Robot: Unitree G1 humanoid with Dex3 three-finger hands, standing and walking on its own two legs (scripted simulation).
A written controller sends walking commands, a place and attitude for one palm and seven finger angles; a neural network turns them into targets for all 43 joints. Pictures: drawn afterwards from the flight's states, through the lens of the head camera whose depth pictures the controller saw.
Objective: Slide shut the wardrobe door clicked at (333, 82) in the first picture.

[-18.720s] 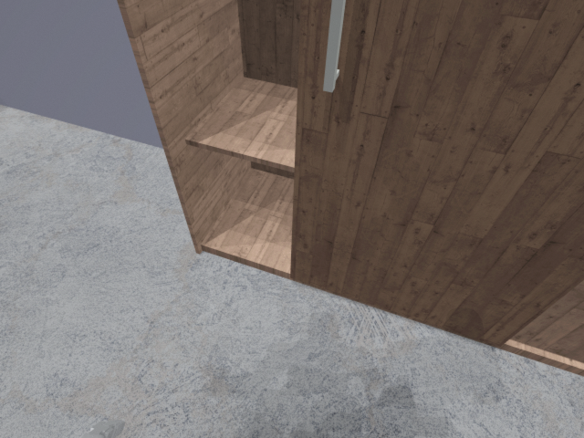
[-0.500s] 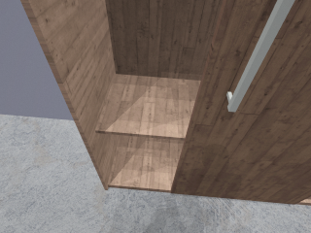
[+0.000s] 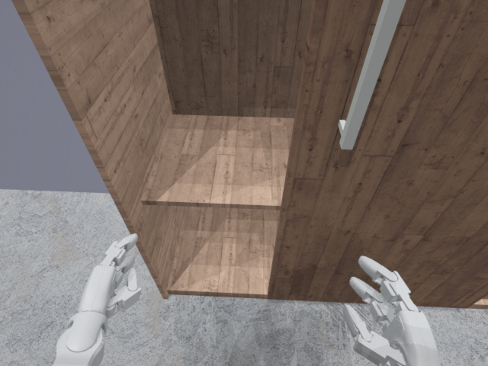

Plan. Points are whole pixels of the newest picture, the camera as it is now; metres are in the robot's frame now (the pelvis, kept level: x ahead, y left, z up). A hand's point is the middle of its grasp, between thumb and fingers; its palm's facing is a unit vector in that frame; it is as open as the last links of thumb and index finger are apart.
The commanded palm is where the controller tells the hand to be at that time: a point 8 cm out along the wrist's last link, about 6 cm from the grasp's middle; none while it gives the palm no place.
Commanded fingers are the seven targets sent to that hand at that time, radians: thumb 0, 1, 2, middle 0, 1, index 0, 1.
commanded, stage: raise the hand with hooked fingers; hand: right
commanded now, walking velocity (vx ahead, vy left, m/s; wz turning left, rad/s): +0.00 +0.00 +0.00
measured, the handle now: (368, 61) +0.47 -0.16 +0.29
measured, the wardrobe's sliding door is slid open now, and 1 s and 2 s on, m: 0.40 0.40 0.40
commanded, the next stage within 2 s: move the hooked fingers beside the handle in 1.64 s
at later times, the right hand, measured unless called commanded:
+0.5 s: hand (472, 262) +0.22 -0.25 +0.17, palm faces +0.14 +0.99 -0.09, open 11.8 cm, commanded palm +0.18 -0.28 +0.17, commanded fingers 0.00 0.24 -0.41 0.28 1.03 0.28 1.03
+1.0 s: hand out of the picture +0.25 -0.28 +0.28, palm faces +0.17 +0.97 -0.16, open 13.9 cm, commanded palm +0.21 -0.32 +0.28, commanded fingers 0.00 0.50 -0.30 0.30 1.20 0.30 1.20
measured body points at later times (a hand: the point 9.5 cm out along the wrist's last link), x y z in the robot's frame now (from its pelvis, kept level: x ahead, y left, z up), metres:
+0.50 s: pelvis +0.00 -0.02 +0.02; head -0.02 -0.01 +0.47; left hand +0.16 +0.21 -0.05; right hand +0.20 -0.30 +0.18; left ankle +0.03 +0.10 -0.71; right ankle -0.01 -0.11 -0.71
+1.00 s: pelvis +0.00 +0.00 +0.03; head -0.03 +0.04 +0.48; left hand +0.23 +0.19 -0.03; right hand +0.24 -0.33 +0.28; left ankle +0.03 +0.10 -0.71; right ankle -0.01 -0.11 -0.71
